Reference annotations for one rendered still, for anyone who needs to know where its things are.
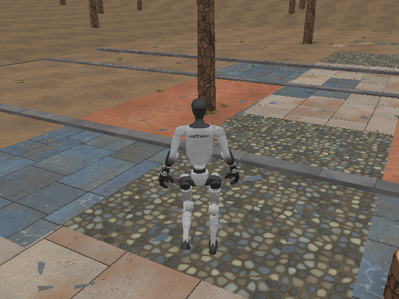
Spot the right robot forearm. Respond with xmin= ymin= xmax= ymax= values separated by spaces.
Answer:
xmin=225 ymin=149 xmax=238 ymax=174

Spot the robot right hand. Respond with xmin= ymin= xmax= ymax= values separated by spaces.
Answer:
xmin=225 ymin=171 xmax=239 ymax=185

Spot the robot left shin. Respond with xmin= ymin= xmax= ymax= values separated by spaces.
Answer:
xmin=182 ymin=201 xmax=192 ymax=243

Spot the left robot foot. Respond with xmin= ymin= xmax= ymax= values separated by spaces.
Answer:
xmin=181 ymin=241 xmax=191 ymax=250

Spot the robot left upper arm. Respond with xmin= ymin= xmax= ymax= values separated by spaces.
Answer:
xmin=168 ymin=125 xmax=186 ymax=160

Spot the robot left hand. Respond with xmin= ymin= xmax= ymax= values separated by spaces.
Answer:
xmin=159 ymin=173 xmax=173 ymax=188

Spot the left robot forearm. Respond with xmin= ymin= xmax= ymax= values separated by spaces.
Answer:
xmin=161 ymin=150 xmax=175 ymax=176

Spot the robot right upper arm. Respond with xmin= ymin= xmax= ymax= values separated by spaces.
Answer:
xmin=212 ymin=125 xmax=231 ymax=159

